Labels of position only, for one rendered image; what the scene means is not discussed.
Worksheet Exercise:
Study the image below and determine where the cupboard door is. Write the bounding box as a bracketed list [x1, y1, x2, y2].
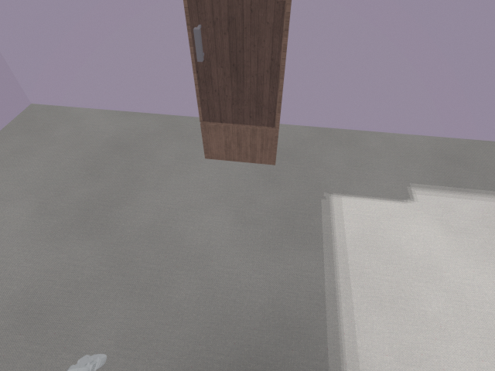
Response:
[187, 0, 285, 128]

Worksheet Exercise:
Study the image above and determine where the left robot hand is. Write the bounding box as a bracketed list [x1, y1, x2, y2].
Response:
[67, 354, 107, 371]

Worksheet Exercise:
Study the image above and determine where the handle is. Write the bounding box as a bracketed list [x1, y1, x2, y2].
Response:
[193, 25, 204, 62]

